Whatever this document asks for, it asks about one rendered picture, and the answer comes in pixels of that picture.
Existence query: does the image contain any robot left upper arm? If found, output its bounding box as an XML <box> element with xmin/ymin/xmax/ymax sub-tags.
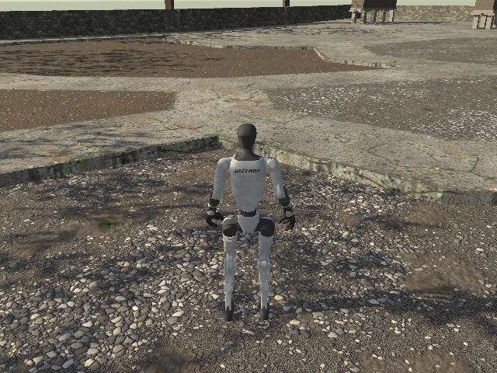
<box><xmin>211</xmin><ymin>157</ymin><xmax>231</xmax><ymax>200</ymax></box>

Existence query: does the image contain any right robot shin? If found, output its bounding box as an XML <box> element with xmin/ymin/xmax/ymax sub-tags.
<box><xmin>259</xmin><ymin>257</ymin><xmax>270</xmax><ymax>309</ymax></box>

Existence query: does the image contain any robot right upper arm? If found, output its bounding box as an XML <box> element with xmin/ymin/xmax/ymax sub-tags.
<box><xmin>263</xmin><ymin>157</ymin><xmax>286</xmax><ymax>199</ymax></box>

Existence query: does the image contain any robot left forearm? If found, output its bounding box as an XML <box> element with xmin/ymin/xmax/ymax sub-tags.
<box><xmin>207</xmin><ymin>188</ymin><xmax>220</xmax><ymax>215</ymax></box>

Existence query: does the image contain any robot left hand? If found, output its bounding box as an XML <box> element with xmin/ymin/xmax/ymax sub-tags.
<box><xmin>205</xmin><ymin>212</ymin><xmax>224</xmax><ymax>228</ymax></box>

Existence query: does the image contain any robot right forearm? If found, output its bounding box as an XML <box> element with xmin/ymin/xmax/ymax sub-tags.
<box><xmin>278</xmin><ymin>187</ymin><xmax>294</xmax><ymax>217</ymax></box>

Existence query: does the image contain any robot left thigh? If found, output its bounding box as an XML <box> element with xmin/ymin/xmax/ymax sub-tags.
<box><xmin>222</xmin><ymin>217</ymin><xmax>238</xmax><ymax>272</ymax></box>

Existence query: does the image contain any robot right hand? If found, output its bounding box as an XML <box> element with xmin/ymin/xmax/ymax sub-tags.
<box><xmin>278</xmin><ymin>214</ymin><xmax>296</xmax><ymax>231</ymax></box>

